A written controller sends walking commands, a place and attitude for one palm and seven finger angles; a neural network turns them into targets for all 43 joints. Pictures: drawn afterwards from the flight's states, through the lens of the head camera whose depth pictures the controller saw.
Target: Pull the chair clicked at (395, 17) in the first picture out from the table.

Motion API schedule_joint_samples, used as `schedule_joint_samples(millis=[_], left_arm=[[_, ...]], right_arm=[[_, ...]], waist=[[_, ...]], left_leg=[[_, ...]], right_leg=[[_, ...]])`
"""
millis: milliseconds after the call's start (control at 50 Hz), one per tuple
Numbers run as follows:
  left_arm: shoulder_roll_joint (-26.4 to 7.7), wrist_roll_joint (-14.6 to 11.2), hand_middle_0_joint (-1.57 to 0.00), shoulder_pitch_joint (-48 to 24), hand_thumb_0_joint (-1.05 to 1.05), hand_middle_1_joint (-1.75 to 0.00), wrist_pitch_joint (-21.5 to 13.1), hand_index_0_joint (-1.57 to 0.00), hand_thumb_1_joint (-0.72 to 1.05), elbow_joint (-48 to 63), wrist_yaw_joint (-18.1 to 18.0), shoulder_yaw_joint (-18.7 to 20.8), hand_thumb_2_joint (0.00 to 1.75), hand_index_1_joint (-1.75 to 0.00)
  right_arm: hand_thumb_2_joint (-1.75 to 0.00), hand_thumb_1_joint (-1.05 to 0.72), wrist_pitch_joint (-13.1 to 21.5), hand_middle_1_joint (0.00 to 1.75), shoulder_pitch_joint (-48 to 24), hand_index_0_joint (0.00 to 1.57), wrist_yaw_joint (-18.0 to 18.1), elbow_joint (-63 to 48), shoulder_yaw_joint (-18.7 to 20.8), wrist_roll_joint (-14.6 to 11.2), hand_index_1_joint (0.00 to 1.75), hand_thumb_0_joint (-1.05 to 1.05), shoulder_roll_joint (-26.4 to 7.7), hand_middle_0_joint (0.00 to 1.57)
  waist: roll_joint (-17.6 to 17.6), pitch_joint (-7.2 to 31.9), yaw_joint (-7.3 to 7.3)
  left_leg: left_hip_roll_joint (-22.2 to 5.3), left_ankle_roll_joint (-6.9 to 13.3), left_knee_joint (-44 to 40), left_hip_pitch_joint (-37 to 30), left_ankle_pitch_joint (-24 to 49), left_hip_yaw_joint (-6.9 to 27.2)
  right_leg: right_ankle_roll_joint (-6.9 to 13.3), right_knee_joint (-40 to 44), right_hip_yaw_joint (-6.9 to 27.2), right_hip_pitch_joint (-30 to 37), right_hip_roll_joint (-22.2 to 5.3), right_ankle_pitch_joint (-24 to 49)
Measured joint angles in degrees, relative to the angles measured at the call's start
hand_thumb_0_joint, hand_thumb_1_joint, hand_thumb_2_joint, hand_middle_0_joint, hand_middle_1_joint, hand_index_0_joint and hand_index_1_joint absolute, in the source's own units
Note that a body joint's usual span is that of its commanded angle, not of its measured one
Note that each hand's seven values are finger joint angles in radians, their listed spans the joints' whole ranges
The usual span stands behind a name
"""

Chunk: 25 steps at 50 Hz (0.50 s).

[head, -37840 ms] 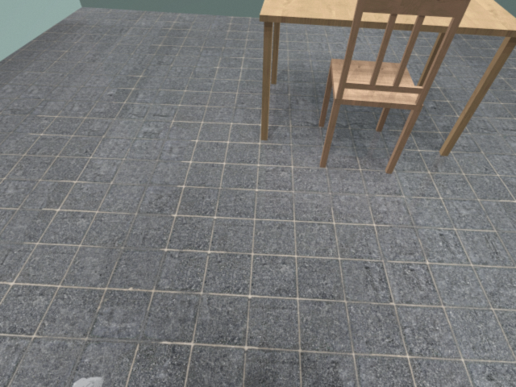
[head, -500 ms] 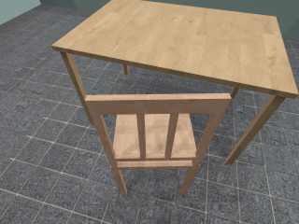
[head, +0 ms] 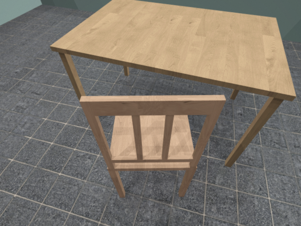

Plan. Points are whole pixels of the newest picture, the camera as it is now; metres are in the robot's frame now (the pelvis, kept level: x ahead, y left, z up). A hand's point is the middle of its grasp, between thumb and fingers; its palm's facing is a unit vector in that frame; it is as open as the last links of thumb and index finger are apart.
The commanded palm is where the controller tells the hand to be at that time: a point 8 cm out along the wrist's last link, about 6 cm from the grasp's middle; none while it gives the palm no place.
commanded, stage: look again from close up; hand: left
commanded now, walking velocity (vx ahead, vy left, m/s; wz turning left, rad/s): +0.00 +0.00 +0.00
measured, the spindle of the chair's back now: (138, 139) +0.42 +0.07 -0.09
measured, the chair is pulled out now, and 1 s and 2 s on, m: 0.18 0.18 0.18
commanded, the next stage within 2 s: raise the hand toward the chair's back in 0.72 s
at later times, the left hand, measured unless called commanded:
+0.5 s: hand out of the picture -0.02 +0.16 -0.17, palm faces +0.02 -0.98 -0.18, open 7.4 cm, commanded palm none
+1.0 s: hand (75, 216) +0.15 +0.21 -0.05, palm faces +0.27 -0.95 -0.16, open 7.5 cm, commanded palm +0.09 +0.23 -0.07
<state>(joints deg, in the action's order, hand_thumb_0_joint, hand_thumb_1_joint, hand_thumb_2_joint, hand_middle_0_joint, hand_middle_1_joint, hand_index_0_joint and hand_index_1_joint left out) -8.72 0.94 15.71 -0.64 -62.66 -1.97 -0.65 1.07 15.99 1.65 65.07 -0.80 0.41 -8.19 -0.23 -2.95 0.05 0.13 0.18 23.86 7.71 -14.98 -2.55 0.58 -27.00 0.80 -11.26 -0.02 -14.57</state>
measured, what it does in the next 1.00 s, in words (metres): stands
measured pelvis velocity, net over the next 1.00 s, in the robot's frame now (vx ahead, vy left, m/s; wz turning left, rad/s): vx -0.02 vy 0.01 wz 0.07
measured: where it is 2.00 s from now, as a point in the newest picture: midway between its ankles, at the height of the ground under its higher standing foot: outside the picture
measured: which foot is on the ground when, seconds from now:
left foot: down 0.00-1.00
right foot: down 0.00-1.00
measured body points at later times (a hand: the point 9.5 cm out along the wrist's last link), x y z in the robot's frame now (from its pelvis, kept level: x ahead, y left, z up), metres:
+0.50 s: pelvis +0.00 +0.00 +0.00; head +0.01 +0.00 +0.45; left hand -0.02 +0.22 -0.16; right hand -0.01 -0.21 -0.16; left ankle -0.02 +0.12 -0.74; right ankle +0.00 -0.11 -0.74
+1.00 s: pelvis -0.02 +0.01 -0.02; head -0.01 +0.00 +0.43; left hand +0.14 +0.26 -0.04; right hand +0.07 -0.24 -0.14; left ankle -0.02 +0.12 -0.74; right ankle +0.00 -0.11 -0.74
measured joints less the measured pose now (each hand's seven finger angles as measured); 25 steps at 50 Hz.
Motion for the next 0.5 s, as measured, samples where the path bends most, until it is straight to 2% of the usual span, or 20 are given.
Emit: schedule_joint_samples(millis=[500], left_arm=[[1.24, 0.07, -0.20, 1.89, 0.01, -0.30, -0.11, -0.20, 0.91, -0.29, -0.03, -0.09, 0.90, -0.30]], right_arm=[[-0.90, -0.91, 0.31, 0.30, 0.19, 0.20, 0.20, 0.24, 0.05, -0.12, 0.30, 0.00, 0.86, 0.20]], waist=[[0.54, 0.19, -0.43]], left_leg=[[-0.04, 0.17, 0.11, 0.39, 0.24, 0.06]], right_leg=[[-0.13, 0.63, -0.07, -0.03, 0.02, 0.62]])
